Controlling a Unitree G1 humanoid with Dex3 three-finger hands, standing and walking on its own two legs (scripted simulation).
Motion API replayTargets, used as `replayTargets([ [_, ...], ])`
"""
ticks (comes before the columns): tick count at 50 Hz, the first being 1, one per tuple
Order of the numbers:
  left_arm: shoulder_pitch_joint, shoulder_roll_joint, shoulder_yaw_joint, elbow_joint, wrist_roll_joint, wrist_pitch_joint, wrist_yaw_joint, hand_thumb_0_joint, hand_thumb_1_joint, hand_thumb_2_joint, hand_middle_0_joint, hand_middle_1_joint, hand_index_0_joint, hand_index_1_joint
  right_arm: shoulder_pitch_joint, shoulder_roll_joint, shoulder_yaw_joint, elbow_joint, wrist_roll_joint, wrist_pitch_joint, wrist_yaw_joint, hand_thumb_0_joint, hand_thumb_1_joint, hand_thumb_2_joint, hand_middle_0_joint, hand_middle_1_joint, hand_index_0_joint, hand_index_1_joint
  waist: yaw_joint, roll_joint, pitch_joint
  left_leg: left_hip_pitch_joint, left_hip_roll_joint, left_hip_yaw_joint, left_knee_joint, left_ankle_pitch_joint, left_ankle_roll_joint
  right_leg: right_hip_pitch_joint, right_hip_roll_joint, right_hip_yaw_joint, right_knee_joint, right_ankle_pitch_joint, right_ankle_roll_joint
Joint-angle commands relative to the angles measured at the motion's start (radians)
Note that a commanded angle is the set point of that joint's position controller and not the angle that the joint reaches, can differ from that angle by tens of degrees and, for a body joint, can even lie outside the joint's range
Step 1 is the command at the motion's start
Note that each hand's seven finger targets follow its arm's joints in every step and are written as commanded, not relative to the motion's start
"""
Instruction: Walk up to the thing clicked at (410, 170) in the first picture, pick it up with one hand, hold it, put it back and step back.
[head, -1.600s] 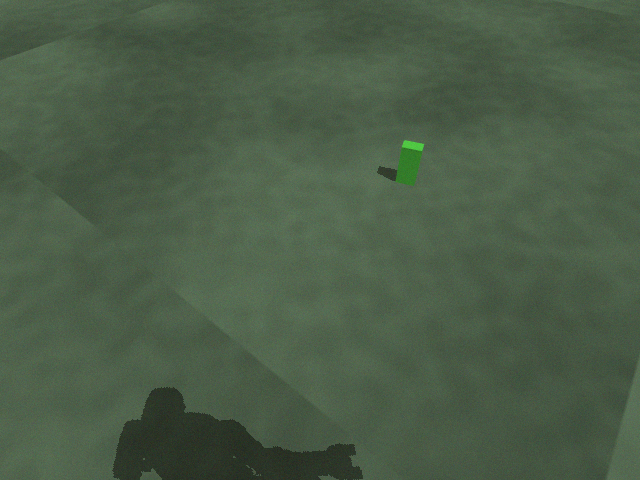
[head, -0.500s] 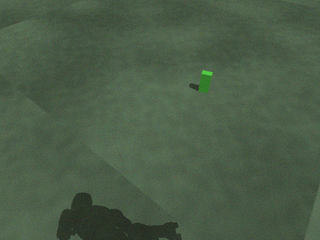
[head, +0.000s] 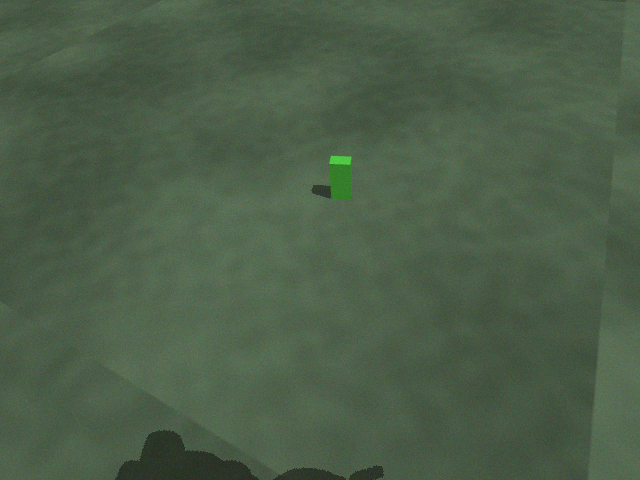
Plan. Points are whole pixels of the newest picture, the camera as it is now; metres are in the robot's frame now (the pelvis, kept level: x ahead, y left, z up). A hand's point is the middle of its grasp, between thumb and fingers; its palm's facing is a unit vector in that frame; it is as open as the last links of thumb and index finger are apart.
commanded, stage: walk up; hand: left
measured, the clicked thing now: (341, 178) +1.41 +0.03 -0.66
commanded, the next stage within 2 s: none
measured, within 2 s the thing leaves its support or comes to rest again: neither
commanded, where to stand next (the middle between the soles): +1.02 -0.12 m, yaw -10 degrees
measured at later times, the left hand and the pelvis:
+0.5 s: hand (186, 334) +0.37 +0.28 -0.13, palm faces -0.18 -0.92 -0.34, open 7.4 cm; pelvis +0.25 +0.02 +0.02, yaw -7 degrees
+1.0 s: hand (262, 226) +0.60 +0.17 -0.10, palm faces -0.20 -0.90 -0.39, open 7.4 cm; pelvis +0.47 -0.07 +0.02, yaw -13 degrees
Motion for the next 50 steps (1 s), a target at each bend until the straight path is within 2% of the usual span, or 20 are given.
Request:
replayTargets([
  [1, -0.006, 0.31, 0.067, -0.08, -0.014, -0.03, 0.04, 0.0, 0.9, 0.9, -0.2, -0.3, -0.2, -0.3, 0.027, -0.168, -0.039, -0.105, 0.014, -0.039, 0.005, 0.0, -0.9, -0.9, 0.2, 0.3, 0.2, 0.3, -0.033, -0.214, 0.029, -0.202, 0.068, -0.057, -0.07, 0.137, 0.017, 0.105, -0.194, 0.376, -0.426, -0.113, -0.158],
  [9, 0.024, 0.304, 0.055, -0.137, -0.004, -0.051, 0.033, 0.0, 0.9, 0.9, -0.2, -0.3, -0.2, -0.3, -0.114, -0.141, -0.055, -0.2, -0.01, -0.055, 0.031, 0.0, -0.9, -0.9, 0.2, 0.3, 0.2, 0.3, 0.004, -0.142, 0.057, -0.116, 0.047, -0.003, -0.481, 0.27, -0.033, 0.031, -0.175, 0.254, -0.41, -0.077, -0.181],
  [12, -0.003, 0.306, 0.053, -0.144, -0.003, -0.048, 0.035, 0.0, 0.9, 0.9, -0.2, -0.3, -0.2, -0.3, -0.052, -0.125, -0.061, -0.19, -0.01, -0.065, 0.024, 0.0, -0.9, -0.9, 0.2, 0.3, 0.2, 0.3, -0.034, -0.148, 0.021, 0.014, 0.008, 0.045, -0.545, 0.303, -0.018, 0.026, -0.174, 0.224, -0.318, 0.102, -0.165],
  [14, 0.026, 0.266, 0.035, -0.157, -0.002, -0.047, 0.038, 0.0, 0.9, 0.9, -0.2, -0.3, -0.2, -0.3, 0.132, -0.166, -0.083, -0.141, -0.014, -0.079, 0.009, 0.0, -0.9, -0.9, 0.2, 0.3, 0.2, 0.3, -0.123, -0.011, -0.092, 0.33, -0.042, 0.049, -0.632, 0.267, 0.022, -0.051, -0.088, 0.141, 0.017, 0.309, -0.114],
  [15, 0.077, 0.198, 0.015, -0.16, -0.01, -0.046, 0.043, 0.0, 0.9, 0.9, -0.2, -0.3, -0.2, -0.3, 0.268, -0.232, -0.108, -0.118, -0.032, -0.088, -0.004, 0.0, -0.9, -0.9, 0.2, 0.3, 0.2, 0.3, -0.182, 0.171, -0.178, 0.508, 0.097, -0.144, -0.719, 0.061, 0.081, -0.198, -0.001, 0.069, 0.337, 0.249, -0.071],
  [16, 0.119, 0.136, -0.002, -0.162, -0.019, -0.042, 0.046, 0.0, 0.9, 0.9, -0.2, -0.3, -0.2, -0.3, 0.287, -0.285, -0.118, -0.141, -0.037, -0.094, -0.011, 0.0, -0.9, -0.9, 0.2, 0.3, 0.2, 0.3, -0.16, 0.263, -0.189, 0.597, 0.342, -0.597, -0.841, -0.071, 0.144, -0.41, 0.13, 0.094, 0.504, -0.196, -0.027],
  [17, 0.13, 0.253, 0.017, -0.14, -0.01, -0.032, 0.063, 0.0, 0.9, 0.9, -0.2, -0.3, -0.2, -0.3, 0.208, -0.302, -0.123, -0.159, -0.004, -0.09, -0.008, 0.0, -0.9, -0.9, 0.2, 0.3, 0.2, 0.3, -0.128, 0.148, -0.169, 0.512, 0.404, -0.721, -0.908, -0.175, 0.221, -0.401, 0.074, 0.18, 0.581, -0.215, -0.053],
  [18, 0.088, 0.284, 0.015, -0.131, -0.007, -0.036, 0.068, 0.0, 0.9, 0.9, -0.2, -0.3, -0.2, -0.3, 0.156, -0.279, -0.119, -0.174, 0.005, -0.086, -0.008, 0.0, -0.9, -0.9, 0.2, 0.3, 0.2, 0.3, -0.112, 0.078, -0.097, 0.412, 0.4, -0.659, -0.915, -0.135, 0.236, -0.407, 0.025, 0.186, 0.613, -0.171, -0.047],
  [20, 0.06, 0.267, 0.02, -0.115, -0.02, -0.043, 0.055, 0.0, 0.9, 0.9, -0.2, -0.3, -0.2, -0.3, 0.095, -0.207, -0.08, -0.197, 0.012, -0.088, -0.015, 0.0, -0.9, -0.9, 0.2, 0.3, 0.2, 0.3, -0.085, 0.011, -0.006, 0.258, 0.271, -0.328, -0.905, 0.114, 0.166, -0.333, -0.015, 0.199, 0.537, -0.048, -0.028],
  [22, 0.071, 0.234, 0.019, -0.108, -0.029, -0.033, 0.038, 0.0, 0.9, 0.9, -0.2, -0.3, -0.2, -0.3, 0.106, -0.18, -0.062, -0.189, 0.016, -0.098, -0.015, 0.0, -0.9, -0.9, 0.2, 0.3, 0.2, 0.3, -0.068, 0.047, 0.018, 0.19, 0.212, -0.162, -0.884, 0.387, 0.13, -0.272, -0.026, 0.166, 0.461, -0.004, -0.013],
  [27, -0.031, 0.197, 0.011, -0.156, -0.02, -0.016, 0.007, 0.0, 0.9, 0.9, -0.2, -0.3, -0.2, -0.3, 0.106, -0.206, -0.065, -0.215, 0.009, -0.102, -0.016, 0.0, -0.9, -0.9, 0.2, 0.3, 0.2, 0.3, -0.069, 0.065, 0.055, 0.199, 0.225, -0.025, -0.893, 0.528, 0.193, -0.286, -0.054, 0.107, 0.213, 0.06, 0.025],
  [34, -0.142, 0.19, 0.019, -0.161, -0.008, -0.017, -0.007, 0.0, 0.9, 0.9, -0.2, -0.3, -0.2, -0.3, 0.116, -0.221, -0.066, -0.217, 0.01, -0.076, -0.017, 0.0, -0.9, -0.9, 0.2, 0.3, 0.2, 0.3, -0.084, 0.029, 0.004, 0.163, 0.203, 0.027, -0.816, 0.387, 0.149, -0.046, -0.031, -0.006, -0.057, 0.217, -0.018],
  [36, -0.042, 0.216, 0.034, -0.128, -0.006, -0.023, 0.002, 0.0, 0.9, 0.9, -0.2, -0.3, -0.2, -0.3, 0.097, -0.219, -0.062, -0.226, 0.01, -0.069, -0.021, 0.0, -0.9, -0.9, 0.2, 0.3, 0.2, 0.3, -0.014, -0.043, -0.049, 0.146, 0.179, 0.055, -0.643, 0.475, 0.12, 0.12, -0.003, -0.02, -0.111, 0.216, -0.032],
  [37, 0.075, 0.26, 0.054, -0.094, -0.005, -0.034, 0.016, 0.0, 0.9, 0.9, -0.2, -0.3, -0.2, -0.3, 0.138, -0.169, -0.043, -0.227, 0.006, -0.068, -0.021, 0.0, -0.9, -0.9, 0.2, 0.3, 0.2, 0.3, 0.039, -0.161, -0.148, 0.107, 0.125, 0.085, -0.391, 0.497, 0.087, 0.302, 0.006, 0.018, -0.139, 0.148, -0.052],
  [38, 0.164, 0.332, 0.082, -0.085, 0.002, -0.042, 0.031, 0.0, 0.9, 0.9, -0.2, -0.3, -0.2, -0.3, 0.218, -0.108, -0.019, -0.229, 0.011, -0.066, -0.018, 0.0, -0.9, -0.9, 0.2, 0.3, 0.2, 0.3, 0.062, -0.342, -0.236, -0.032, 0.032, 0.105, -0.147, 0.305, 0.06, 0.469, -0.115, 0.23, -0.216, -0.029, -0.079],
  [39, 0.184, 0.406, 0.093, -0.1, -0.008, -0.048, 0.041, 0.0, 0.9, 0.9, -0.2, -0.3, -0.2, -0.3, 0.26, -0.095, -0.01, -0.232, 0.022, -0.062, -0.016, 0.0, -0.9, -0.9, 0.2, 0.3, 0.2, 0.3, 0.053, -0.438, -0.261, -0.249, -0.084, 0.06, 0.036, -0.05, 0.006, 0.592, -0.363, 0.696, -0.323, 0.044, -0.185],
  [40, 0.151, 0.398, 0.091, -0.1, -0.027, -0.043, 0.045, 0.0, 0.9, 0.9, -0.2, -0.3, -0.2, -0.3, 0.203, -0.194, -0.03, -0.206, 0.016, -0.052, -0.029, 0.0, -0.9, -0.9, 0.2, 0.3, 0.2, 0.3, 0.063, -0.337, -0.209, -0.308, -0.041, -0.013, 0.094, -0.073, 0.005, 0.544, -0.384, 0.764, -0.338, 0.083, -0.25],
  [41, 0.112, 0.366, 0.081, -0.115, -0.037, -0.037, 0.052, 0.0, 0.9, 0.9, -0.2, -0.3, -0.2, -0.3, 0.153, -0.205, -0.034, -0.198, 0.014, -0.052, -0.034, 0.0, -0.9, -0.9, 0.2, 0.3, 0.2, 0.3, 0.052, -0.262, -0.145, -0.318, -0.007, -0.053, 0.123, -0.034, 0.006, 0.451, -0.362, 0.68, -0.338, 0.19, -0.263],
  [44, 0.013, 0.276, 0.049, -0.134, -0.038, -0.048, 0.067, 0.0, 0.9, 0.9, -0.2, -0.3, -0.2, -0.3, 0.176, -0.13, -0.02, -0.169, 0.035, -0.036, -0.023, 0.0, -0.9, -0.9, 0.2, 0.3, 0.2, 0.3, -0.036, -0.198, -0.029, -0.191, 0.02, -0.094, 0.024, 0.098, 0.013, 0.194, -0.214, 0.29, -0.308, 0.491, -0.151],
  [50, 0.024, 0.27, 0.042, -0.159, -0.015, -0.073, 0.064, 0.0, 0.9, 0.9, -0.2, -0.3, -0.2, -0.3, 0.111, -0.118, -0.038, -0.191, 0.011, -0.012, 0.009, 0.0, -0.9, -0.9, 0.2, 0.3, 0.2, 0.3, -0.043, -0.18, 0.001, -0.212, 0.013, -0.065, -0.159, 0.253, -0.03, 0.108, -0.181, 0.183, -0.4, 0.313, -0.169],
])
